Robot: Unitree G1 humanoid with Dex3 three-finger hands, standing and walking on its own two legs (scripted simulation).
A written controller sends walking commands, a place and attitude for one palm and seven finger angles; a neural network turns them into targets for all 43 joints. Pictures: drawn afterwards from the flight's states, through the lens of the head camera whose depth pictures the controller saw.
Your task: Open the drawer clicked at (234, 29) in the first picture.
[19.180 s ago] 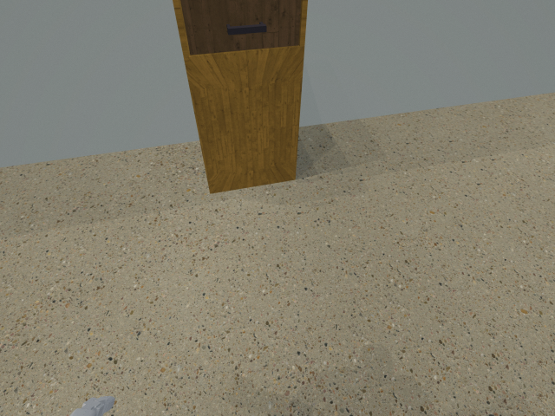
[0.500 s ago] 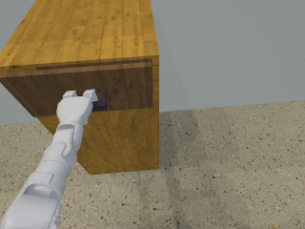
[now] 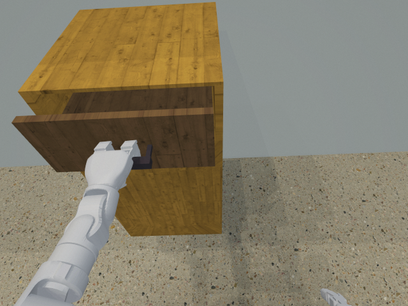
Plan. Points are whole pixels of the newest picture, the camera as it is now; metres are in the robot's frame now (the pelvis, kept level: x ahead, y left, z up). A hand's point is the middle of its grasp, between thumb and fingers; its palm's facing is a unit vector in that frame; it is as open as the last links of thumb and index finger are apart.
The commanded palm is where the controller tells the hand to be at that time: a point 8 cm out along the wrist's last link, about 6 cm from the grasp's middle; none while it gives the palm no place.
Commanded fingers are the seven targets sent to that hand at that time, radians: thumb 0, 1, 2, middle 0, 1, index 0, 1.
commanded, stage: pull the drawer open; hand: left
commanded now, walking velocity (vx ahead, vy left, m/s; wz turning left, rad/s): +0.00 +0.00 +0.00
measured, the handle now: (122, 156) +0.41 +0.21 +0.05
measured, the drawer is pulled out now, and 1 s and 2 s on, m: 0.09 0.23 0.30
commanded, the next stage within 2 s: open the thumb to release the handle in 1.86 s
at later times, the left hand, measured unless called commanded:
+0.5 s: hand (113, 212) +0.29 +0.20 +0.02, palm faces +0.02 -0.09 -1.00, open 5.4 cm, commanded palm +0.26 +0.20 +0.08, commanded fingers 0.00 0.90 0.90 -0.40 -1.35 -0.40 -1.35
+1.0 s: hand (107, 240) +0.24 +0.20 +0.02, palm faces +0.02 -0.10 -0.99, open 5.5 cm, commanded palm +0.20 +0.19 +0.08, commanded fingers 0.00 0.90 0.90 -0.40 -1.35 -0.40 -1.35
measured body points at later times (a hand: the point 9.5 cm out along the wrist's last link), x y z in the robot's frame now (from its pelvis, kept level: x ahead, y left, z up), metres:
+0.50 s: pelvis -0.01 +0.00 +0.00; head +0.01 -0.04 +0.45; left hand +0.29 +0.20 +0.08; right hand +0.17 -0.24 -0.12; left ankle -0.02 +0.13 -0.72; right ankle -0.04 -0.11 -0.72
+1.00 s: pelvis -0.02 -0.01 +0.00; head +0.00 -0.05 +0.45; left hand +0.23 +0.20 +0.08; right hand +0.19 -0.23 -0.11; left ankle -0.02 +0.13 -0.72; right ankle -0.04 -0.11 -0.72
